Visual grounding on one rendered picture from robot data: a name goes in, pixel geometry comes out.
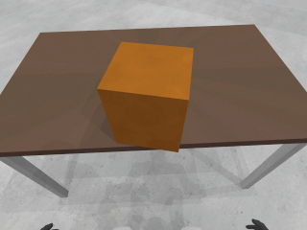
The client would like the table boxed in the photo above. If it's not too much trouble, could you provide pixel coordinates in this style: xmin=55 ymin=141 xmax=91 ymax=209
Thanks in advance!
xmin=0 ymin=24 xmax=307 ymax=198

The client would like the right robot hand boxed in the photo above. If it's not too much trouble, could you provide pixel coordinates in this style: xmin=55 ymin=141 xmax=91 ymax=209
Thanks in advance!
xmin=246 ymin=218 xmax=269 ymax=230

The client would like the carton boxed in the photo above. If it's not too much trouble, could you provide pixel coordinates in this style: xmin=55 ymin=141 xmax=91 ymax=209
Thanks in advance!
xmin=97 ymin=41 xmax=194 ymax=152

